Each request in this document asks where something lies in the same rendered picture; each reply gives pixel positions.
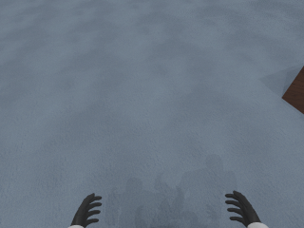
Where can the robot right hand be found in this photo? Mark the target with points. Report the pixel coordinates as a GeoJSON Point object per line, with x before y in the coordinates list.
{"type": "Point", "coordinates": [248, 213]}

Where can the robot left hand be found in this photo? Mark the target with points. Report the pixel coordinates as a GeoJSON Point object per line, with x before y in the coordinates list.
{"type": "Point", "coordinates": [83, 213]}

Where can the pedestal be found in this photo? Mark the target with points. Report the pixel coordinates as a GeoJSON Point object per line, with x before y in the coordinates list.
{"type": "Point", "coordinates": [294, 95]}

